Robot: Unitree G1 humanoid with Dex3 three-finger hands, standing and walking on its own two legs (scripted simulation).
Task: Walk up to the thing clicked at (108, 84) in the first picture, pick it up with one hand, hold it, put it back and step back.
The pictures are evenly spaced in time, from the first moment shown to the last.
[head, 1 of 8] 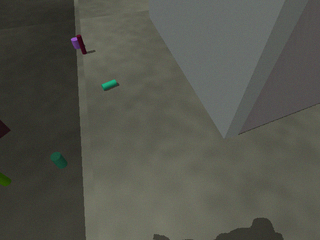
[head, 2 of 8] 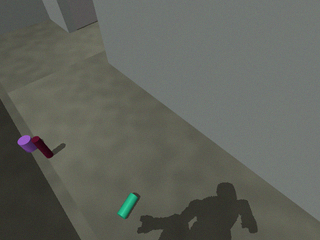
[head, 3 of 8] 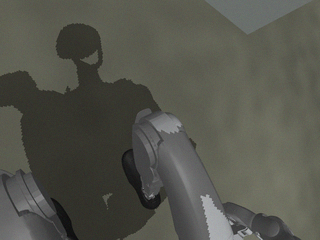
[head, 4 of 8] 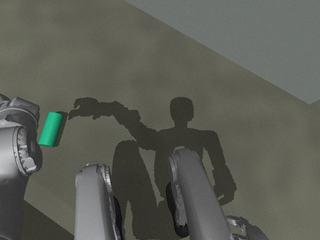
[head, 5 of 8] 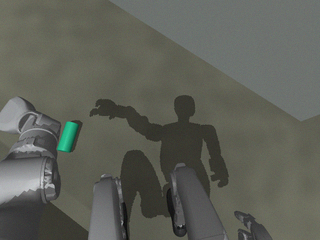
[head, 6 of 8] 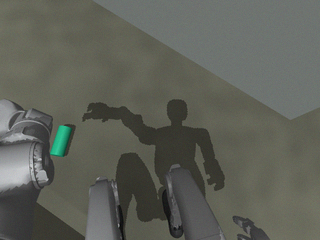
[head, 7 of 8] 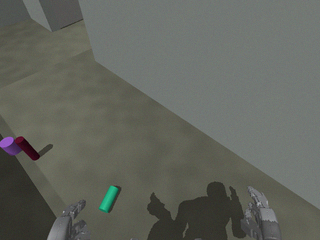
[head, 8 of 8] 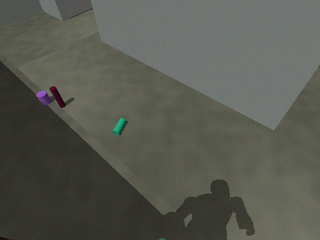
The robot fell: no
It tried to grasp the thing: yes
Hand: left
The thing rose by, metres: 0.00
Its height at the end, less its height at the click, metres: +0.00
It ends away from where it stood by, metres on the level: 0.09
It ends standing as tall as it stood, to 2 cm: yes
